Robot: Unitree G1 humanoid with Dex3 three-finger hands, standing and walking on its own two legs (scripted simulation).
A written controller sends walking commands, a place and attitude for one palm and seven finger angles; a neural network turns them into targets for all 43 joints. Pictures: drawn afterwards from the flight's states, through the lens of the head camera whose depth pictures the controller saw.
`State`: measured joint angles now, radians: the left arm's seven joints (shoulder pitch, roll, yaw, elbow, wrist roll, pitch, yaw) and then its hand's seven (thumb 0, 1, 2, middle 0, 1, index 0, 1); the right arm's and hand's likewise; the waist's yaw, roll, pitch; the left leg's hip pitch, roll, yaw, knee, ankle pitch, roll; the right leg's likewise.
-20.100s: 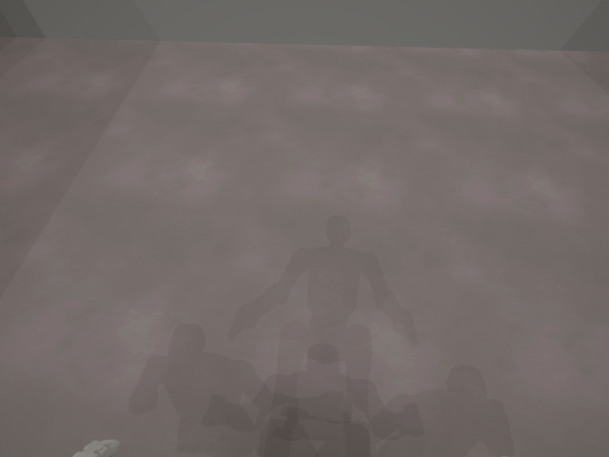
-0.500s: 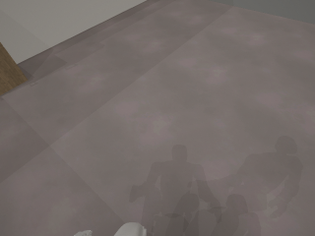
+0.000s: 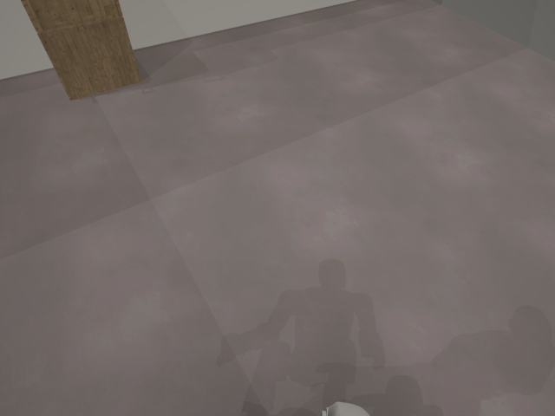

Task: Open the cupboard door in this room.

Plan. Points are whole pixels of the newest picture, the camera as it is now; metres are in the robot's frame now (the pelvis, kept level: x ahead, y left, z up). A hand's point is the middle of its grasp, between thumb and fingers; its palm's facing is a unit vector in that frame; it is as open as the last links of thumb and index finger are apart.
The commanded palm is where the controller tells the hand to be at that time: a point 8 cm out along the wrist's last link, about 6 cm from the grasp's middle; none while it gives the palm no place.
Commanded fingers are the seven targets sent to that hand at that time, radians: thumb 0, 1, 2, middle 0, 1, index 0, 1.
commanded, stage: turn or walk to find it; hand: left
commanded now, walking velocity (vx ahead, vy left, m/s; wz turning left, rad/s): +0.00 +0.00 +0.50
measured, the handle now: out of the picture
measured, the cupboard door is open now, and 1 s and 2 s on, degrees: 0 0 0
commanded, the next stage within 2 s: none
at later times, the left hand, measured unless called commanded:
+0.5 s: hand out of the picture +0.00 +0.15 -0.15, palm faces +0.29 -0.92 -0.26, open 7.3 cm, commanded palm none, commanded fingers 0.00 0.90 0.90 -0.20 -0.30 -0.20 -0.30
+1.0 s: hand out of the picture +0.01 +0.25 -0.16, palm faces +0.51 -0.84 -0.21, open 7.4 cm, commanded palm none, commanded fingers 0.00 0.90 0.90 -0.20 -0.30 -0.20 -0.30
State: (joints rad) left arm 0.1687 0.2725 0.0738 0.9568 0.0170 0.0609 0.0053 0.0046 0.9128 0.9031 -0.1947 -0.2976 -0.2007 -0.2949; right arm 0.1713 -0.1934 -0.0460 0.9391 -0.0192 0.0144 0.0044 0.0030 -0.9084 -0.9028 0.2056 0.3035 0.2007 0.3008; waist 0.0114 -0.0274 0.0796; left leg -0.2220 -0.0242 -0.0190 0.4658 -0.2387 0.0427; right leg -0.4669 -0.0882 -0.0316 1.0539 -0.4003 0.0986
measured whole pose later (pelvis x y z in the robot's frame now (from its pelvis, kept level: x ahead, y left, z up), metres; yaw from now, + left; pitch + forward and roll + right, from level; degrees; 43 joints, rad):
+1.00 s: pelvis +0.05 +0.03 +0.00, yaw +30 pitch -1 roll +0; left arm 0.20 0.25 0.06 0.98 0.03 0.01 -0.04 0.01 0.91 0.90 -0.19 -0.30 -0.20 -0.29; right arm 0.32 -0.17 -0.04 1.03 -0.02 -0.05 0.01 0.00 -0.91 -0.90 0.21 0.30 0.20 0.30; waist 0.00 -0.02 0.04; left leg -0.02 -0.01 0.01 0.34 -0.31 0.02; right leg -0.58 -0.15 -0.07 0.94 -0.25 0.10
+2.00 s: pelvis +0.36 +0.28 +0.00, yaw +40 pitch -1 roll +1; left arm 0.10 0.20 0.07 1.01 0.03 0.00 -0.03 0.00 0.91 0.90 -0.19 -0.30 -0.20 -0.29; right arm 0.40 -0.13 -0.05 1.12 -0.02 -0.08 -0.01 0.00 -0.92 -0.90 0.20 0.30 0.20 0.30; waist -0.03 -0.03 0.05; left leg 0.02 -0.01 0.18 0.28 -0.29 0.04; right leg -0.61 -0.15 -0.08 0.91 -0.14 0.05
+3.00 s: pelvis +0.70 +0.58 +0.00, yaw +43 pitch -1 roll +1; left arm 0.17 0.19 0.07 1.03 0.03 -0.01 -0.02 0.00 0.92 0.90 -0.19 -0.30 -0.20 -0.29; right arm 0.30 -0.19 -0.07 1.07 -0.02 -0.07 -0.01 -0.02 -0.95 -0.90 0.20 0.30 0.20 0.30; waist 0.01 -0.03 0.05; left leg -0.08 0.01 0.19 0.36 -0.27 0.03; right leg -0.57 -0.16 -0.07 0.94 -0.21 0.04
